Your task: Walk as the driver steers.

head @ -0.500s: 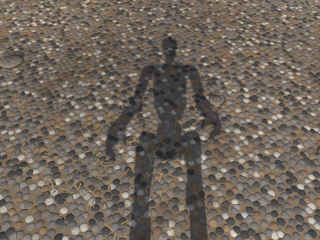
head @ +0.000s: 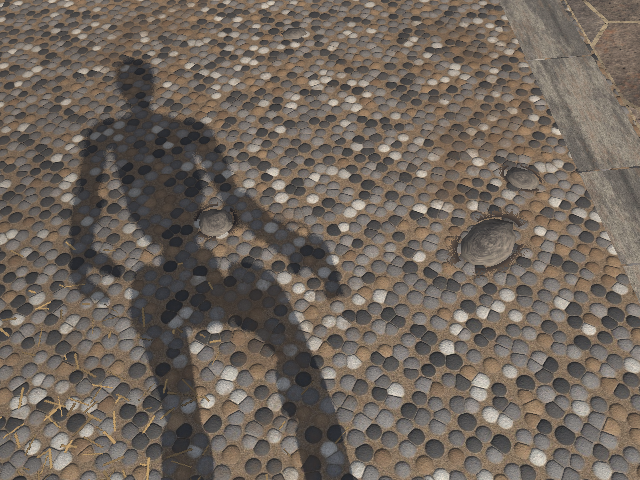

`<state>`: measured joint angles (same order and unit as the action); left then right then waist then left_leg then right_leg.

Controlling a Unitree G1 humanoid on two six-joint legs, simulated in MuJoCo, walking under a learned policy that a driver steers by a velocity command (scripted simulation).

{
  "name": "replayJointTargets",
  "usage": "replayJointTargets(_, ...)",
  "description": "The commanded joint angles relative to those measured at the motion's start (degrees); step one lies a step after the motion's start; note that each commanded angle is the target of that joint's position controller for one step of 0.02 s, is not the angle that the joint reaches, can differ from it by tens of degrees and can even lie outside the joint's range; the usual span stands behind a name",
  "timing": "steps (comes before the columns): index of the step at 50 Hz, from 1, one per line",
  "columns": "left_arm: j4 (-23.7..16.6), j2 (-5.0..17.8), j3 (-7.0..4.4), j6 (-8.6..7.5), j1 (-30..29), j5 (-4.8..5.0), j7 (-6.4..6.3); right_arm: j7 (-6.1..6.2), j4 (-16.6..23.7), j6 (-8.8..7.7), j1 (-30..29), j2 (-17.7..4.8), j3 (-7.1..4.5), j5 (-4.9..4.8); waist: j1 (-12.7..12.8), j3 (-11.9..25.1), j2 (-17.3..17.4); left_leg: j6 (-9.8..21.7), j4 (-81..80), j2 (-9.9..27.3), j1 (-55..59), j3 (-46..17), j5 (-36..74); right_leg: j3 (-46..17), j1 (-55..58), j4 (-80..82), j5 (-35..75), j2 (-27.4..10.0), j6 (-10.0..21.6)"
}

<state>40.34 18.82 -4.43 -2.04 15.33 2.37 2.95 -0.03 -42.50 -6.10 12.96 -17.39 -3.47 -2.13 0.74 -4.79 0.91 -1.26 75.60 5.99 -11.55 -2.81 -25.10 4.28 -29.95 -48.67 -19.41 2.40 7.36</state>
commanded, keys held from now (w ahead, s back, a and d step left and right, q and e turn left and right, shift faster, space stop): w+e+shift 0.14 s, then w+shift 0.12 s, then w+q+shift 0.74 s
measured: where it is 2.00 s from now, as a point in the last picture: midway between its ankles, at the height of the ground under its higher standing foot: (242, 54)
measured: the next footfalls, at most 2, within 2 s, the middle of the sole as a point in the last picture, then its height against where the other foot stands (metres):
left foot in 0.40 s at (348, 396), level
right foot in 0.82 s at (458, 248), level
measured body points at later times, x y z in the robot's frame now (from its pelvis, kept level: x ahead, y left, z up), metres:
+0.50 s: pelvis +0.46 -0.03 +0.02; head +0.49 -0.05 +0.47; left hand +0.61 +0.21 -0.09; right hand +0.53 -0.33 -0.08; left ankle +0.56 +0.02 -0.70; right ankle +0.23 -0.10 -0.56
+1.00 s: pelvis +0.91 -0.13 +0.04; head +0.93 -0.12 +0.49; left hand +0.95 +0.18 -0.07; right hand +1.10 -0.38 -0.06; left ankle +0.85 -0.03 -0.59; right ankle +0.94 -0.27 -0.70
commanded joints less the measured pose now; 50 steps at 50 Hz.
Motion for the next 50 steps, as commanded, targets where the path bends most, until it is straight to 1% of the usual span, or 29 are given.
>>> replayJointTargets(1, -2.79, 8.87, -2.04, -2.94, 8.12, -1.60, -0.10, 1.10, 9.70, -4.38, -6.95, -5.62, -0.32, 1.22, 1.01, 7.15, 0.75, 3.19, 2.28, -0.36, -32.75, -5.48, 7.85, -42.82, 29.00, 34.19, -15.22, -14.96, 10.87)
replayJointTargets(2, -4.42, 7.41, -1.41, -3.10, 5.05, -2.34, -0.46, 0.64, 8.89, -3.53, -4.02, -5.59, -0.57, 1.62, -1.67, 6.32, -1.64, 2.86, -0.27, 0.43, -28.36, -6.44, 10.32, -38.04, 22.87, 33.60, -13.13, -11.97, 10.87)
replayJointTargets(4, -5.28, 6.06, -0.92, -3.22, 3.68, -1.46, -1.36, 0.18, 8.47, -2.04, -4.13, -6.06, -0.94, 2.45, -2.21, 3.45, -2.47, 1.15, -7.50, 0.57, -26.57, -5.39, 12.36, -32.25, 18.90, 36.80, -7.28, -9.31, 11.04)
replayJointTargets(9, -2.46, 3.65, 0.23, -2.32, 7.98, -0.92, -4.26, -0.95, 12.05, -1.55, -17.52, -1.54, 0.66, 3.15, 2.13, -1.98, -4.50, -3.00, -33.84, -4.59, -23.25, 2.13, 30.78, -18.71, 13.06, 36.78, 14.30, -2.85, 6.79)
replayJointTargets(11, -0.62, 3.84, 0.16, -2.28, 11.06, -0.70, -4.33, -1.81, 13.24, -2.25, -21.71, 0.13, 1.24, 2.57, 5.17, -1.48, -5.22, -2.54, -41.98, -6.09, -17.61, 3.82, 37.82, -18.61, 12.16, 38.94, 13.45, -4.00, 5.51)
replayJointTargets(15, 2.98, 4.41, -0.09, -2.32, 12.94, -0.71, -4.79, -2.70, 14.33, -3.03, -23.53, -3.12, -0.03, 0.80, 5.56, -2.14, -8.12, 0.87, -50.75, -5.77, -20.68, 2.80, 39.50, -19.03, 27.53, 37.47, 22.87, -9.33, 4.15)
replayJointTargets(17, 3.46, 6.47, -0.63, -1.87, 12.05, -2.22, -4.92, -2.55, 13.41, -2.99, -18.59, -5.91, -1.43, 0.20, 2.36, 2.25, -10.27, 3.37, -49.42, -8.74, -17.82, 6.71, 32.40, -17.04, 36.75, 31.13, 49.18, -10.85, 2.41)
replayJointTargets(19, 3.08, 8.95, -1.12, -1.08, 7.23, -4.93, -4.41, -1.38, 9.71, -1.60, -0.73, -9.89, -3.26, -1.20, -8.21, 12.39, -13.09, 6.82, -45.66, -10.81, -1.48, 9.79, 25.88, -13.16, 38.05, 10.00, 77.82, -10.85, 1.23)
replayJointTargets(20, 1.66, 7.45, -0.36, -0.83, 2.87, -5.62, -4.50, -0.82, 6.00, -0.18, 14.78, -10.05, -2.97, -0.70, -15.15, 19.98, -9.81, 9.01, -39.12, -4.89, 19.89, 2.78, 20.37, -12.95, 24.00, -9.08, 70.67, -10.24, 0.60)
replayJointTargets(21, 0.30, -2.31, 1.93, -1.61, 14.64, -4.24, -3.74, -1.70, 3.97, -0.61, 17.93, -14.20, -3.59, 1.04, -5.40, 27.84, 18.74, 21.82, -44.53, 8.30, 41.06, -33.18, -2.58, -12.01, -1.77, -37.14, 10.93, 1.81, -5.62)
replayJointTargets(22, 0.47, 1.37, 2.77, -3.36, 12.41, -1.81, -2.92, -2.34, 3.05, -1.05, 19.13, -8.04, -2.88, 0.96, -8.14, 28.05, 21.77, 22.64, -59.26, 10.10, 43.64, -52.69, -15.21, -14.21, -10.58, -39.85, -4.69, 3.42, -4.98)
replayJointTargets(23, -1.75, 4.70, 2.13, -4.95, 3.79, 0.07, -2.24, -1.74, 3.60, -0.87, 14.45, -5.03, -2.23, 1.84, -8.39, 17.36, 12.86, 20.11, -59.90, 9.30, 37.02, -45.67, -14.11, -16.23, -15.64, -38.87, -1.73, -0.62, -3.19)
replayJointTargets(24, -3.78, 4.85, 2.81, -6.28, -3.68, -0.86, -1.97, -2.02, 3.86, -0.66, 13.04, -4.94, -2.11, 2.24, -7.90, 12.30, 1.31, 18.43, -60.89, 6.78, 26.95, -39.28, -4.93, -15.09, -12.80, -33.77, -0.08, -1.90, -2.03)
replayJointTargets(25, -5.09, 3.34, 2.87, -7.15, -8.49, -2.17, -1.84, -2.60, 3.41, -0.86, 11.76, -4.44, -1.73, 2.46, -5.64, 6.61, -4.72, 17.90, -62.28, 3.62, 17.94, -34.09, 3.05, -14.00, -10.96, -28.07, 0.27, -2.47, -1.71)
replayJointTargets(26, -5.30, 2.27, 2.95, -7.37, -7.43, -2.51, -1.70, -2.49, 3.40, -1.10, 10.01, -3.56, -1.25, 2.73, -2.25, 5.44, -3.51, 18.37, -63.32, 1.48, 13.22, -30.35, 7.31, -14.63, -8.46, -23.29, 1.94, -3.91, -2.14)
replayJointTargets(29, -5.64, 1.33, 3.30, -7.00, -6.72, -3.75, -2.08, -1.78, 2.72, -0.60, 9.35, -3.02, -0.92, 0.46, 0.76, 1.73, -0.71, 19.68, -65.48, -0.95, 5.07, -25.92, 13.76, -12.50, -7.24, -12.69, 1.60, -5.25, -5.73)
replayJointTargets(33, -10.92, -1.49, 4.67, -7.63, -19.96, -3.79, -1.44, 0.28, 2.12, 0.02, 10.01, -5.41, -1.75, -0.24, -3.10, -3.82, 0.74, 16.05, -68.63, -4.84, -12.92, -19.31, 13.69, -7.92, 4.75, 10.85, 19.85, -2.61, -9.31)
replayJointTargets(35, -11.64, -0.32, 3.67, -7.67, -21.23, -3.09, -1.58, 0.58, 1.04, 0.29, 12.82, -6.59, -2.22, -0.67, -4.38, -1.81, 2.23, 13.58, -68.61, -4.05, -16.29, -20.35, 11.46, -8.82, 15.47, 15.42, 31.28, -1.08, -10.13)
replayJointTargets(38, -12.26, 3.05, 1.68, -7.39, -21.93, -1.21, -2.60, 0.75, -0.26, 1.03, 15.50, -5.24, -2.18, -1.38, -4.17, -0.12, 3.61, 11.00, -61.87, -3.07, -5.63, -22.45, 14.72, -10.73, 16.51, 20.81, 26.58, -1.08, -10.13)
replayJointTargets(40, -11.29, 6.26, -0.62, -7.57, -13.33, -0.69, -3.31, 0.51, -0.30, 1.97, 14.80, -6.26, -2.57, -0.54, 1.89, 6.40, 4.71, 8.02, -46.86, -4.44, -0.21, -20.68, 34.05, -9.49, 24.82, 20.81, 17.85, -0.82, -8.01)
replayJointTargets(41, -9.31, 7.61, -1.51, -7.10, -0.11, -0.34, -3.88, 0.22, 1.60, 2.42, 11.59, -5.69, -2.18, 1.14, 8.84, 15.58, 5.06, 6.12, -31.32, -5.49, -6.14, -18.79, 35.09, -12.29, 39.93, 15.74, 12.43, -5.97, -5.58)
replayJointTargets(42, -6.91, 11.65, -2.33, -6.05, 12.91, -0.35, -4.39, 0.29, 3.34, 2.20, 13.77, 1.45, -0.05, 3.76, 10.16, 26.05, -7.41, 5.54, -10.93, -9.77, -16.50, -13.92, 6.51, -25.71, 56.94, 13.75, 1.79, -16.81, -3.35)
replayJointTargets(43, -4.74, 15.23, -2.66, -5.80, 11.82, -1.98, -2.66, 0.26, 6.04, 1.35, 23.04, 4.38, 1.88, -2.22, 3.04, 33.79, -34.93, 4.19, 6.99, -9.89, -33.13, -9.29, -6.52, -62.84, 64.78, 29.01, -22.44, -30.88, 7.08)
replayJointTargets(44, -6.74, 7.01, -1.62, -5.20, 7.99, -2.08, -2.74, 1.19, 3.65, 1.99, 17.73, -1.07, 1.11, -3.17, 6.02, 23.15, -21.44, 4.00, 10.64, -5.00, -38.96, -7.74, -0.64, -59.36, 57.55, 33.17, -32.74, -25.89, 4.96)
replayJointTargets(45, -5.86, 3.97, -0.87, -4.67, 5.36, -2.00, -3.11, 1.08, 4.89, 2.24, 9.96, -3.59, 0.50, -1.84, 6.95, 13.90, -13.16, 4.03, 10.04, -3.65, -40.76, -4.95, 3.68, -46.39, 49.68, 32.52, -21.74, -23.48, 2.61)
replayJointTargets(46, -4.86, 3.37, -0.58, -4.36, 3.51, -2.87, -3.07, 0.83, 5.55, 2.64, 5.80, -3.25, 0.43, -0.33, 5.50, 8.85, -3.37, 3.96, 7.98, -1.20, -37.86, -4.02, 5.93, -37.39, 40.82, 32.28, -7.31, -21.66, 1.92)
replayJointTargets(47, -3.61, 2.22, -0.34, -4.26, 1.77, -3.67, -3.07, 0.31, 6.79, 2.86, 3.03, -2.68, 0.16, 0.65, 3.83, 5.41, -2.13, 4.19, 4.38, 0.69, -35.55, -4.19, 7.51, -30.75, 34.14, 32.91, 0.49, -19.47, 2.03)
replayJointTargets(48, -2.49, 1.06, -0.03, -4.47, 0.37, -4.04, -3.14, -0.32, 7.58, 3.52, 2.66, -1.59, 0.07, 0.08, 1.92, 3.54, -4.10, 4.29, 2.39, 2.52, -33.18, -4.55, 7.37, -25.31, 29.60, 33.91, 4.49, -18.18, 1.55)
replayJointTargets(50, -0.69, -0.71, 0.19, -4.75, -1.17, -2.57, -2.73, -0.89, 9.31, 4.96, 1.28, 0.76, 0.69, -0.89, 0.15, 1.86, -5.31, 4.43, 0.00, 4.60, -34.15, -3.74, 6.30, -17.84, 26.36, 36.00, 9.74, -17.70, 0.98)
